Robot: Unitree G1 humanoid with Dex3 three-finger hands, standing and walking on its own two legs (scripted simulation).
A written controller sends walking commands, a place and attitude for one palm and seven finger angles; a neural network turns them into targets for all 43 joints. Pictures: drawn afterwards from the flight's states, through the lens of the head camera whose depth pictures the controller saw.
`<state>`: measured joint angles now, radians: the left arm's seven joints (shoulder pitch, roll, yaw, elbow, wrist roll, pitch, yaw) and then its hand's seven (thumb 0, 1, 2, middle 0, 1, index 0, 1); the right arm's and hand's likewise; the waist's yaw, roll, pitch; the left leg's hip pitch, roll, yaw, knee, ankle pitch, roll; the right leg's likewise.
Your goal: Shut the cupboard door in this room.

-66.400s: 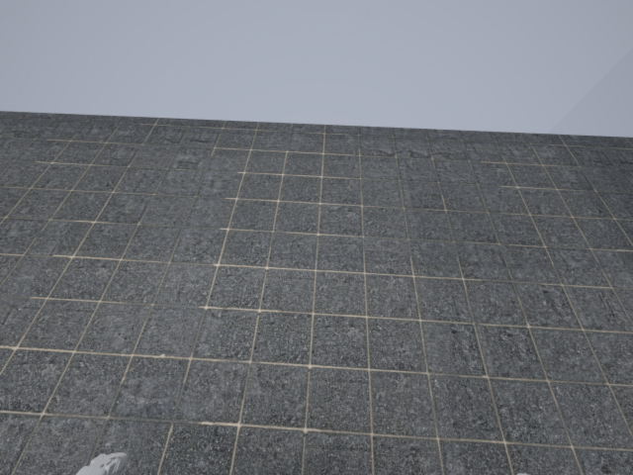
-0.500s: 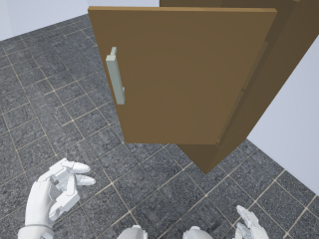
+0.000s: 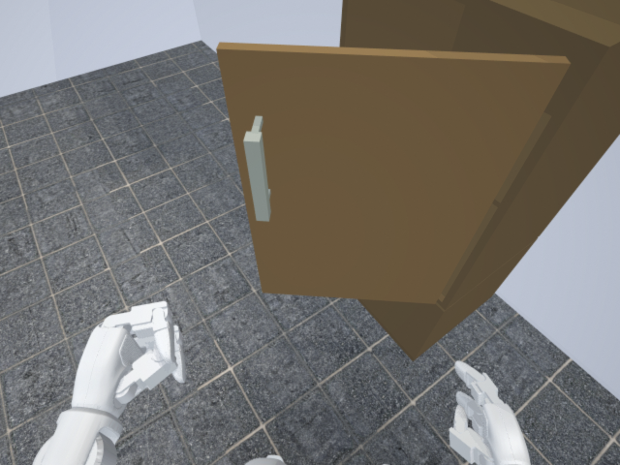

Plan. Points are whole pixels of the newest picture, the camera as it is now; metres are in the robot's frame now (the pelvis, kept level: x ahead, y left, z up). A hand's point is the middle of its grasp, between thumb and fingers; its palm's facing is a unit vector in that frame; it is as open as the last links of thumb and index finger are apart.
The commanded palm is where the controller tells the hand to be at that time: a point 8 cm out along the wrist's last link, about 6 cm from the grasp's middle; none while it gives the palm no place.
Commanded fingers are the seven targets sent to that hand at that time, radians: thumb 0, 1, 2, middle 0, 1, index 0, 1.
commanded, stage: raise the hand and make a fist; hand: left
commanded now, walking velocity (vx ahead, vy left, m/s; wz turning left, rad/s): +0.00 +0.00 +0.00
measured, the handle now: (260, 171) +0.50 +0.13 +0.09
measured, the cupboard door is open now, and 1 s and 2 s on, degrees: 50 50 50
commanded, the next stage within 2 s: bring the fist close to the handle in 0.56 s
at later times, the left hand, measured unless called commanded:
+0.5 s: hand (164, 337) +0.23 +0.18 +0.09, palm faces +0.06 -1.00 -0.06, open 3.1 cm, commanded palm +0.21 +0.23 +0.09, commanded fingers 0.00 0.90 0.90 -1.30 -1.50 -1.30 -1.50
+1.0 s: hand (221, 304) +0.28 +0.13 +0.09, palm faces -0.04 -1.00 -0.04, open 3.1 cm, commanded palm +0.26 +0.20 +0.09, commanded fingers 0.00 0.90 0.90 -1.30 -1.50 -1.30 -1.50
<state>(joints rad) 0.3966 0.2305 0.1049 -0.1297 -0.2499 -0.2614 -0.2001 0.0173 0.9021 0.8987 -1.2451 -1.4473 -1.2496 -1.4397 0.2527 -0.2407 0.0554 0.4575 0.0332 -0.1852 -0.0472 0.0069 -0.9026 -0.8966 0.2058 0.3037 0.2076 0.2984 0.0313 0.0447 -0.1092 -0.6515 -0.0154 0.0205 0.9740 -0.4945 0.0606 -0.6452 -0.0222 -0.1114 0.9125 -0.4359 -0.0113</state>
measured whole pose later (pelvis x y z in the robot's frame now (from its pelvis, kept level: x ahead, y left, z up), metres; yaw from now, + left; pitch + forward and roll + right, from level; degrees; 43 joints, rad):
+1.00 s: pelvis -0.01 -0.02 +0.01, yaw +0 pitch +8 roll +0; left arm 0.08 0.22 0.10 0.11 -0.23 -0.21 -0.17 0.02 0.90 0.90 -1.30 -1.50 -1.30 -1.50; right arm 0.25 -0.26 0.04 0.56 0.04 -0.20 -0.05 0.01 -0.90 -0.90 0.21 0.30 0.21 0.30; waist 0.00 0.04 -0.07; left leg -0.58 -0.01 0.03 0.87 -0.43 0.03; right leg -0.60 -0.01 -0.10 0.85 -0.40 -0.04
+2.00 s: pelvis -0.01 -0.03 +0.02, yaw -3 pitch +10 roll +0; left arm -0.41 0.16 0.12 0.68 -0.14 -0.35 0.03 0.02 0.90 0.90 -1.30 -1.50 -1.30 -1.50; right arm 0.33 -0.26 -0.01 0.64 0.02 -0.04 0.00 0.01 -0.91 -0.90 0.20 0.30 0.20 0.30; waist -0.05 0.03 -0.08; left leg -0.57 0.00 0.07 0.80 -0.40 0.03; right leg -0.62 0.01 -0.06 0.80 -0.36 -0.04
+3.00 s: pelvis -0.02 -0.01 +0.00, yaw -2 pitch +17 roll -1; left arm -0.99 0.35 0.19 1.23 -0.11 -0.41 -0.18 0.02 0.90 0.90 -1.30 -1.50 -1.30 -1.50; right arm 0.39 -0.29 0.01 0.68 0.00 -0.05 0.00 0.00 -0.91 -0.90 0.20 0.30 0.21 0.30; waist -0.17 0.03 -0.08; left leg -0.83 -0.01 0.05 0.95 -0.42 0.05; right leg -0.85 -0.01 -0.08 0.91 -0.37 -0.03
